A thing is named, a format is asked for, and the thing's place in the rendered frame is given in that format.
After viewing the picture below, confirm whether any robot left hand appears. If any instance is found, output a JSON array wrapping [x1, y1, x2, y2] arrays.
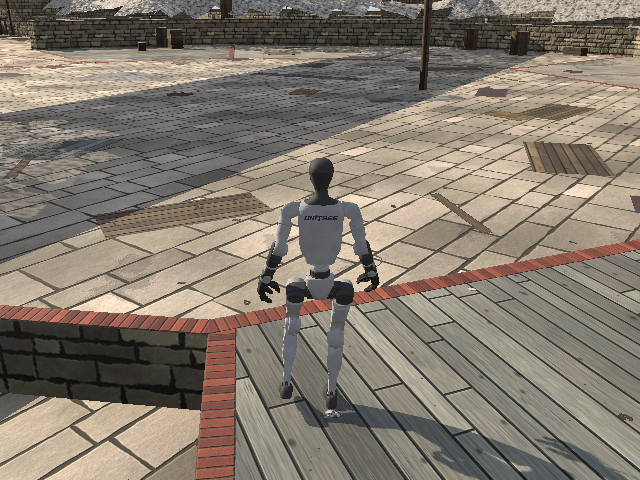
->
[[257, 279, 280, 303]]

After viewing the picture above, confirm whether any left robot foot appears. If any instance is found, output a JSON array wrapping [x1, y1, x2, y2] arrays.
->
[[278, 381, 293, 399]]

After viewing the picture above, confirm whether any robot left forearm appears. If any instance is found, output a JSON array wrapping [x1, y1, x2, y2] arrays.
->
[[260, 241, 282, 284]]

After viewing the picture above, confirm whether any robot left upper arm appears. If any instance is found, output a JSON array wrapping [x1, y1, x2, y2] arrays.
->
[[272, 201, 300, 257]]

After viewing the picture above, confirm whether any robot right hand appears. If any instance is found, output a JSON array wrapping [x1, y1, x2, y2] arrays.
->
[[356, 273, 380, 292]]

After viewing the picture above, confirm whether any robot right forearm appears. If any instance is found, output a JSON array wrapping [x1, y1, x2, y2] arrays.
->
[[359, 240, 377, 277]]

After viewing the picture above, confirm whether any right robot thigh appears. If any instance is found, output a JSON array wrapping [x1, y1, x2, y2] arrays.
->
[[327, 279, 354, 349]]

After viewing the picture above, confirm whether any robot right upper arm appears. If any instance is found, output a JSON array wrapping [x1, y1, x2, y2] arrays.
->
[[342, 201, 369, 256]]

